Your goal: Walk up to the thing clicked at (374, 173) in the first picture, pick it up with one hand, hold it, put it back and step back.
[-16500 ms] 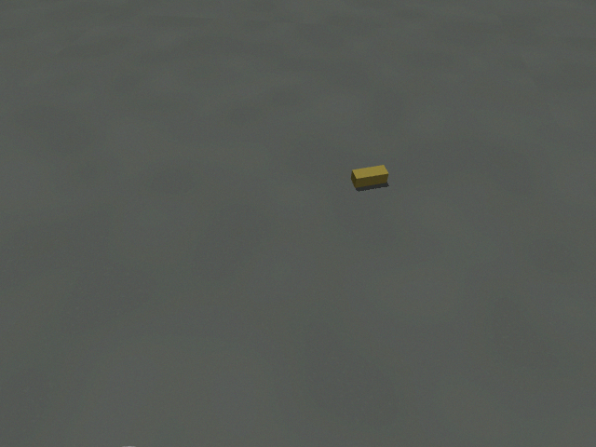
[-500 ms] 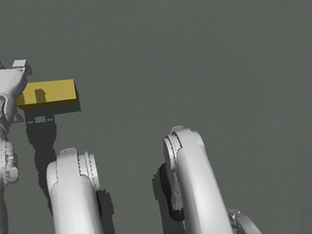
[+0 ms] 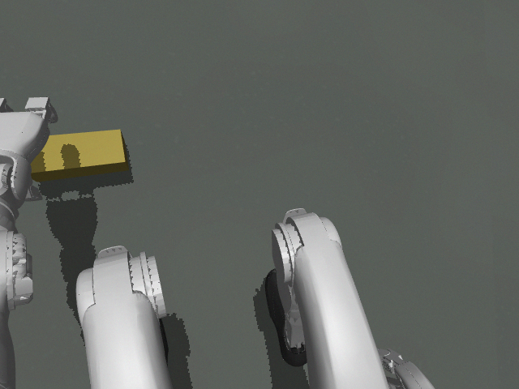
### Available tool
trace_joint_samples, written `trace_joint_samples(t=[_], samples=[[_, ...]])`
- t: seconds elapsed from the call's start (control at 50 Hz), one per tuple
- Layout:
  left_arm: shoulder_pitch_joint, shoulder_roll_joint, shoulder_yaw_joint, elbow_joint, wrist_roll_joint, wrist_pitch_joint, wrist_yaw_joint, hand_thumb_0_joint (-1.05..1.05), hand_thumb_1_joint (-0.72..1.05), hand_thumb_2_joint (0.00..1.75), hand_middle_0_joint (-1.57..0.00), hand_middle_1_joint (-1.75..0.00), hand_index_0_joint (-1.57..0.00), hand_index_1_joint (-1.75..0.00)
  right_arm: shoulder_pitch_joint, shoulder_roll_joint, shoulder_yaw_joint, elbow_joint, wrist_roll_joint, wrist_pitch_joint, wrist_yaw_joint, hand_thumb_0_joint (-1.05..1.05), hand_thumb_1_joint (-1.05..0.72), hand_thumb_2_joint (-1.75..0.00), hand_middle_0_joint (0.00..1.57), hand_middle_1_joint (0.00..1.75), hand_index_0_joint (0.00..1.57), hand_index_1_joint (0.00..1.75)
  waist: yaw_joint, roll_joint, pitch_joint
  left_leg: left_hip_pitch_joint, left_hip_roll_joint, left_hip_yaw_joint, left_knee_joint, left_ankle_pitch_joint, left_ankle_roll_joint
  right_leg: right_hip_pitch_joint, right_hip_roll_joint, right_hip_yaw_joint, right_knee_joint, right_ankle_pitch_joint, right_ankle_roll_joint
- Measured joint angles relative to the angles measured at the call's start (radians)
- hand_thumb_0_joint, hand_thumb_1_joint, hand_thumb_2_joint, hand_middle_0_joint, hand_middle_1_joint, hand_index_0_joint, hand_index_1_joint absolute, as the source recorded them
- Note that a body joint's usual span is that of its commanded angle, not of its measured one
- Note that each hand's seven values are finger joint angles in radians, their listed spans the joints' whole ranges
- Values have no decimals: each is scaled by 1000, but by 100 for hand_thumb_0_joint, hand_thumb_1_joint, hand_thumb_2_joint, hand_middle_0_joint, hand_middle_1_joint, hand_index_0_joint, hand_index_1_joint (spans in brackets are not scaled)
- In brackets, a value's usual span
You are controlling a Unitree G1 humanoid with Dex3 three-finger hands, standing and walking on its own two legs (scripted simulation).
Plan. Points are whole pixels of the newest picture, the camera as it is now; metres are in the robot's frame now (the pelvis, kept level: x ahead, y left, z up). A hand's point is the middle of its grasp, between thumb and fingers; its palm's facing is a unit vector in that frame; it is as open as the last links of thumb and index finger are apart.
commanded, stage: approach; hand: left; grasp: from above
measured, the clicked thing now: (78, 155) +0.51 +0.25 -0.29
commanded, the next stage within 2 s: close in in 0.50 s
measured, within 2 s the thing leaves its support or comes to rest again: neither
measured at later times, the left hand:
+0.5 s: hand (58, 144) +0.49 +0.25 -0.17, palm faces -0.48 -0.05 -0.88, open 13.9 cm
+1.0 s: hand (64, 153) +0.49 +0.25 -0.20, palm faces -0.48 -0.05 -0.88, open 13.4 cm
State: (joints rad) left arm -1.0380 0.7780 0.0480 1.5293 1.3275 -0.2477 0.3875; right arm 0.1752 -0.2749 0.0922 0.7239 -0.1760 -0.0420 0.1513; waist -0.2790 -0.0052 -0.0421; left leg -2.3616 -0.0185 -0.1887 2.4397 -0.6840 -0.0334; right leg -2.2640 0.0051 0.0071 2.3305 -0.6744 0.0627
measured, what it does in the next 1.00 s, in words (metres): stands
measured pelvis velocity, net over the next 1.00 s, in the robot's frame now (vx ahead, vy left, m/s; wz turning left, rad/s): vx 0.00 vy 0.00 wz -0.02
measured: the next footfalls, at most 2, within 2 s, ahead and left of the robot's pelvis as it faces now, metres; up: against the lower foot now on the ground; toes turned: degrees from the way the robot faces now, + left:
none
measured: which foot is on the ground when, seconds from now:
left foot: down 0.00-1.00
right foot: down 0.00-1.00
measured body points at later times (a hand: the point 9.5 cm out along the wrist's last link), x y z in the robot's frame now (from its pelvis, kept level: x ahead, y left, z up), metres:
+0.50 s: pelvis +0.00 +0.00 +0.00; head +0.25 +0.06 +0.37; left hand +0.52 +0.25 -0.12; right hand +0.01 -0.26 -0.09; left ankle +0.07 +0.13 -0.29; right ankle +0.11 -0.15 -0.29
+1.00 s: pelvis +0.00 +0.00 -0.01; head +0.26 +0.08 +0.35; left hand +0.51 +0.25 -0.15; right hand +0.03 -0.28 -0.08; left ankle +0.07 +0.13 -0.29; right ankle +0.11 -0.15 -0.29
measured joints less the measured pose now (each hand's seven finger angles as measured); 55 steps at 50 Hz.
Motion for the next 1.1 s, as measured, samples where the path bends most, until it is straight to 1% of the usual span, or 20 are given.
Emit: trace_joint_samples(t=[0.08, 0.14, 0.2, 0.24, 0.3, 0.34, 0.42, 0.46, 0.5, 0.58, 0.66, 0.72, 0.78, 0.86, 0.94, 1.1], samples=[[-37, -18, -33, 22, 1, 1, 13, -1, -49, 99, -10, -104, -11, -102, -2, 3, 7, 6, -3, -5, -1, 0, -90, -89, 20, 30, 21, 30, -8, -8, -5, -2, 1, 1, 0, 0, -2, -5, 1, 1, 2, 1, 1], [-79, -28, -48, 50, 15, 12, 33, -1, -49, 99, -9, -104, -11, -102, -5, 4, 13, 3, -8, -12, -4, 0, -90, -89, 20, 30, 21, 30, -25, -9, -7, -7, 1, -2, 1, 1, -5, -12, 2, -1, 3, 3, -4], [-119, -30, -38, 81, 30, 38, 56, -1, -49, 99, -9, -104, -11, -102, -7, 1, 22, -9, -13, -16, -5, 0, -90, -89, 20, 30, 21, 30, -49, -4, -5, -13, 3, -6, 3, 1, -6, -19, 5, -5, 2, 7, -4], [-141, -29, -30, 104, 33, 63, 68, 0, -49, 99, -8, -104, -11, -102, -7, -1, 29, -17, -15, -17, -4, 0, -90, -89, 20, 30, 21, 30, -65, 1, -3, -16, 6, -8, 4, -1, -5, -23, 8, -6, 0, 10, 1], [-151, -28, -9, 116, 22, 104, 72, 0, -49, 99, -8, -104, -11, -102, 0, -7, 39, -32, -11, -16, -3, 0, -90, -89, 20, 30, 21, 30, -82, 12, 5, -18, 10, -10, 3, -2, -4, -27, 11, -7, -3, 13, 6], [-139, -30, 2, 107, 8, 128, 61, 0, -49, 99, -8, -104, -10, -102, 7, -9, 44, -39, -4, -13, -1, 0, -90, -89, 20, 30, 21, 30, -87, 19, 10, -17, 13, -9, 2, -3, -3, -28, 14, -6, -5, 14, 9], [-89, -39, 17, 57, -29, 150, 22, 0, -50, 99, -8, -104, -10, -102, 24, -9, 46, -43, 12, -4, 3, 0, -90, -89, 20, 30, 21, 30, -76, 27, 18, -8, 18, -5, -2, -6, -3, -24, 16, -2, -7, 14, 19], [-64, -42, 16, 32, -49, 148, -1, 0, -50, 99, -8, -105, -10, -102, 30, -6, 44, -39, 17, 0, 4, 0, -90, -89, 20, 30, 21, 30, -65, 28, 20, -4, 17, -4, -4, -7, -5, -22, 15, 0, -6, 14, 20], [-46, -42, 14, 8, -61, 138, -27, 0, -51, 100, -8, -105, -10, -103, 34, -2, 41, -36, 19, 3, 5, 0, -90, -89, 20, 30, 21, 30, -53, 26, 25, 0, 15, -4, -5, -5, -7, -19, 13, 0, -5, 13, 18], [-36, -28, 0, -23, -66, 100, -61, 0, -51, 101, -9, -106, -11, -104, 32, -1, 35, -32, 14, 3, 4, 0, -90, -89, 20, 30, 21, 30, -33, 19, 35, 4, 7, -8, -4, 1, -13, -12, 7, -3, 0, 12, 14], [-51, -15, -25, -25, -63, 62, -66, 0, -50, 102, -9, -108, -11, -106, 24, -7, 28, -30, 10, 3, -2, 0, -90, -89, 20, 30, 21, 30, -21, 13, 33, -2, 1, -15, 0, 4, -16, -13, 4, -10, 2, 11, 10], [-66, -13, -44, -6, -52, 45, -54, 0, -49, 103, -9, -110, -12, -107, 13, -12, 27, -30, 8, 2, -4, 0, -90, -89, 20, 30, 21, 30, -21, 6, 32, -1, -1, -17, 2, 2, -17, -9, 2, -12, 1, 9, 9], [-75, -14, -46, 20, -34, 34, -35, 0, -47, 103, -9, -112, -12, -108, 3, -19, 32, -36, 3, 0, -4, 0, -90, -89, 20, 30, 21, 30, -28, 0, 33, 2, -1, -20, 3, -1, -16, -4, 2, -15, 0, 7, 8], [-86, -10, -35, 68, -9, 29, 1, 0, -44, 103, -9, -114, -13, -109, -7, -23, 41, -44, -6, -7, -2, 0, -90, -89, 20, 30, 21, 30, -45, -10, 35, 3, -1, -23, 8, -3, -15, -2, 3, -18, 3, 8, 6], [-96, 8, -16, 111, 15, 31, 42, 0, -43, 101, -8, -113, -13, -108, -11, -26, 50, -50, -18, -25, 2, 0, -90, -89, 20, 30, 21, 30, -64, -20, 46, -5, 0, -28, 20, -2, -14, -9, 8, -21, 10, 11, 6], [-108, 51, 6, 178, 27, 45, 104, 0, -43, 99, -8, -110, -12, -105, -4, -26, 80, -43, -46, -63, 18, 0, -90, -89, 20, 29, 21, 30, -96, -38, 85, -23, 5, -36, 50, -6, -11, -27, 19, -23, 30, 16, 8]])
